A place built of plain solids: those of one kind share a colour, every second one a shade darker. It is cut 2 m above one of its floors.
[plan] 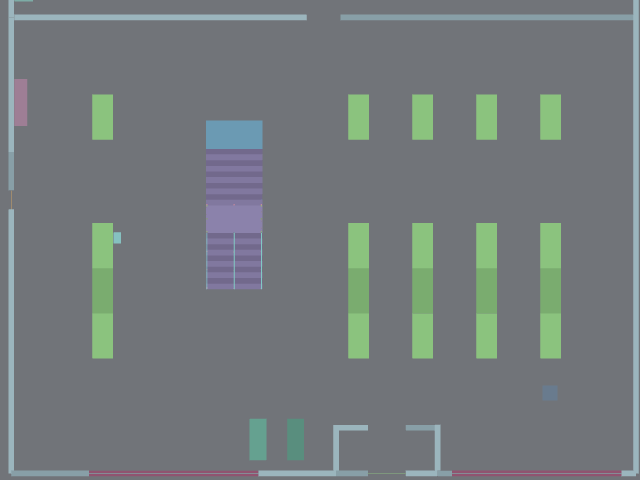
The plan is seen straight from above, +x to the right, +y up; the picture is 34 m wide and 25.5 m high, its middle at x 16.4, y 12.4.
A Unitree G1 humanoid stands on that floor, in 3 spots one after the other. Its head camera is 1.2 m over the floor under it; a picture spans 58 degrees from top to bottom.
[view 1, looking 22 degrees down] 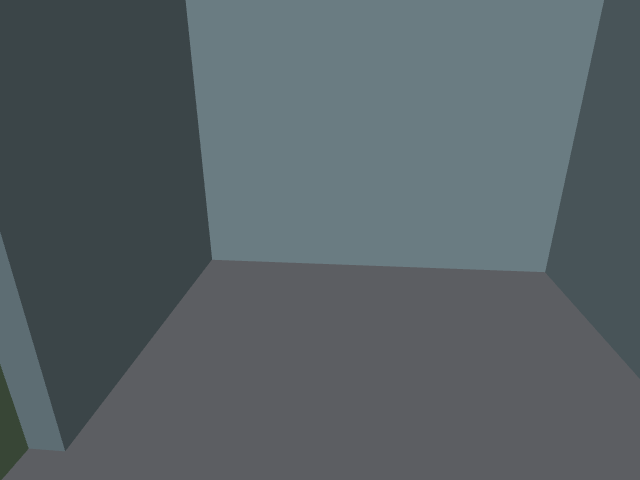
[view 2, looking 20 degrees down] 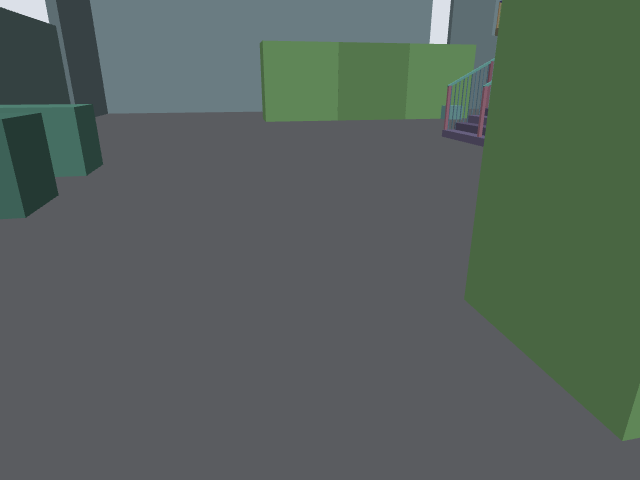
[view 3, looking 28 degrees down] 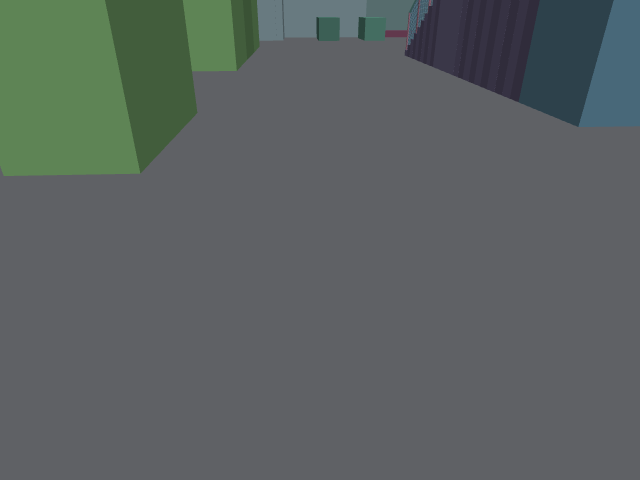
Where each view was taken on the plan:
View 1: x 19.95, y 1.09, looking -175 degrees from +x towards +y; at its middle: wall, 2.76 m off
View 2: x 19.95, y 4.80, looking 168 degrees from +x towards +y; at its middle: ground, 3.51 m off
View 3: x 16.59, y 23.63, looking -93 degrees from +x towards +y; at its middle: ground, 2.56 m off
